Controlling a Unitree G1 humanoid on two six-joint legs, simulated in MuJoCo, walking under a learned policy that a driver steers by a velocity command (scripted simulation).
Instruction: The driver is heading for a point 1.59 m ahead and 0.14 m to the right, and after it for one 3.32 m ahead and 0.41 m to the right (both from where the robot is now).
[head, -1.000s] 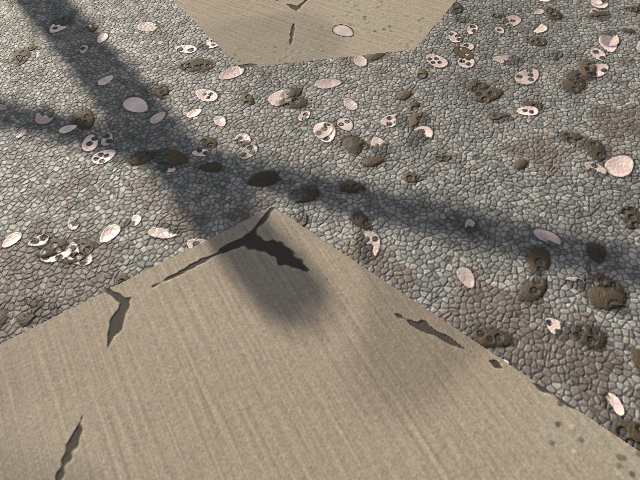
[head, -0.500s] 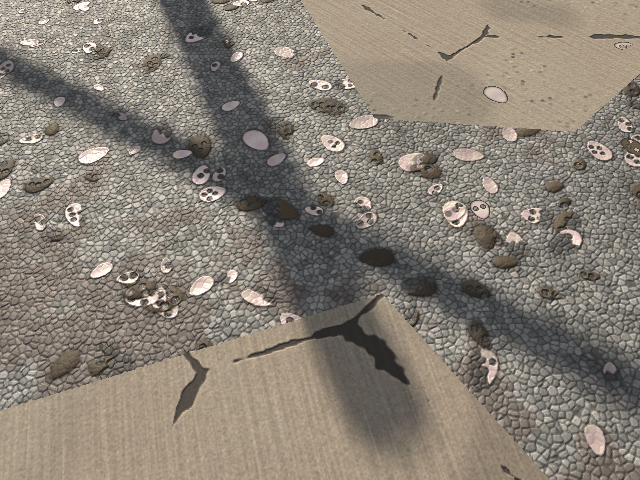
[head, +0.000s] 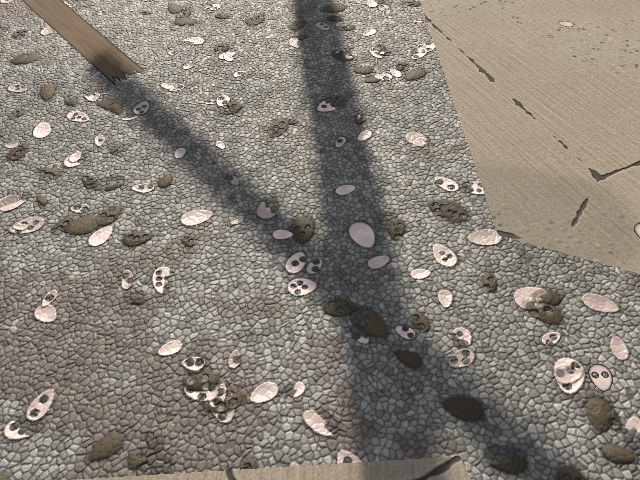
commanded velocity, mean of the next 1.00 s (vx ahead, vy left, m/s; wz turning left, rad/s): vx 0.50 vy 0.00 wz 0.12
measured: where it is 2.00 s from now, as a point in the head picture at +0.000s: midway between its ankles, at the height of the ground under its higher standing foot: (306, 270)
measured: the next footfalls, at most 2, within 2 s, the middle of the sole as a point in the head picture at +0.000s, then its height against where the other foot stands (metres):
left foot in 0.36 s outside the picture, level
right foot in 0.90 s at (365, 401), level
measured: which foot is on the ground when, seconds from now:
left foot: up 0.00-0.34, down 0.36-0.92, up 0.94-1.00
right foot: down 0.00-0.38, up 0.40-0.88, down 0.90-1.00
